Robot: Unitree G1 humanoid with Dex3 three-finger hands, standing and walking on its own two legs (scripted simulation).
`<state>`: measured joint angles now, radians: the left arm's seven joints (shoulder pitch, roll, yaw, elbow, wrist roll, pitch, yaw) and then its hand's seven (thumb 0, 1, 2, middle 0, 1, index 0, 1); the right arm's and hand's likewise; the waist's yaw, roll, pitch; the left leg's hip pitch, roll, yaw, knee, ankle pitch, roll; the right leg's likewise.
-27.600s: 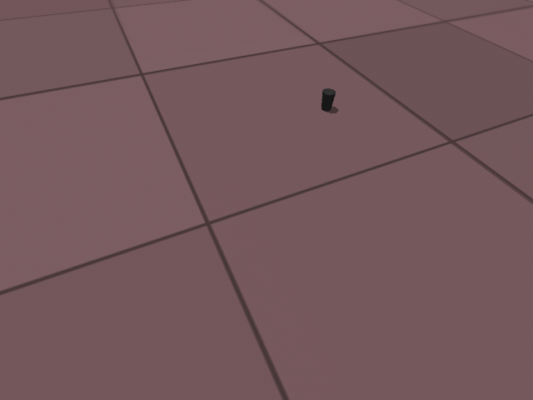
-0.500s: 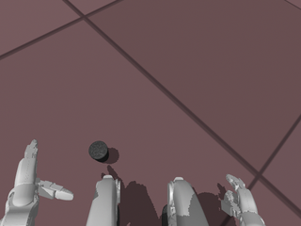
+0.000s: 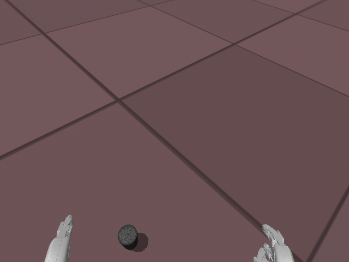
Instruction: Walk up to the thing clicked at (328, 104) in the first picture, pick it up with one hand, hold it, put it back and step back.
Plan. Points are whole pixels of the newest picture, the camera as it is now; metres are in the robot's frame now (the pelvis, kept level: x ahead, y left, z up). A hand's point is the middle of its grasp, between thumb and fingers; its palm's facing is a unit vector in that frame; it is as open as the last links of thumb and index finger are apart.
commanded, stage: home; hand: left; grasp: from the side
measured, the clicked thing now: (129, 238) +0.38 +0.20 -0.65
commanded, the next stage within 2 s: stand in 1.66 s
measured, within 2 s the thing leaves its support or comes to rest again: neither
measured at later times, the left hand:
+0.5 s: hand out of the picture +0.15 +0.17 -0.04, palm faces +0.11 -0.95 -0.29, open 17.5 cm
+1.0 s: hand out of the picture +0.15 +0.17 -0.04, palm faces +0.11 -0.95 -0.29, open 17.4 cm
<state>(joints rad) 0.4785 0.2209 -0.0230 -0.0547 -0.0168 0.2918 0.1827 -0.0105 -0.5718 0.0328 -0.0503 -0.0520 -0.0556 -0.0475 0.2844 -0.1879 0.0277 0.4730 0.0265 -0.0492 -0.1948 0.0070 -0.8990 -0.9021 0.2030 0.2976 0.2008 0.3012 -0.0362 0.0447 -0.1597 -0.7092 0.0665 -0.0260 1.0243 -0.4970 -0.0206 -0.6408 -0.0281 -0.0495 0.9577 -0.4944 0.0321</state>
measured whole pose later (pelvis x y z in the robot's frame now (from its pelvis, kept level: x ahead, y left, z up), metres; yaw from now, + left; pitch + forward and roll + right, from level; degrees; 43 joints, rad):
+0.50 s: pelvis -0.02 -0.01 +0.01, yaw +1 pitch +7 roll -2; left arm 0.47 0.21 -0.01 -0.02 -0.01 0.27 0.14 -0.01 -0.54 0.05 -0.05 -0.06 -0.06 -0.05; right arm 0.28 -0.20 0.02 0.50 0.01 -0.10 -0.18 0.01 -0.90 -0.90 0.20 0.30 0.20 0.30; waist -0.03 0.03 -0.10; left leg -0.64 0.07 -0.03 0.96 -0.44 -0.03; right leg -0.58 -0.02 -0.06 0.91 -0.45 0.02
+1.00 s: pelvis -0.02 -0.02 +0.01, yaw +0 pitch +7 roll -2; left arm 0.47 0.21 -0.01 -0.01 -0.01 0.24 0.14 -0.01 -0.52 0.06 -0.05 -0.06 -0.06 -0.06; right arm 0.27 -0.20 0.02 0.51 0.01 -0.13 -0.19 0.01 -0.90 -0.90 0.20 0.30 0.20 0.30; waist -0.02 0.03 -0.10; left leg -0.65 0.07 -0.03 0.96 -0.44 -0.04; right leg -0.59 -0.02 -0.05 0.92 -0.45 0.01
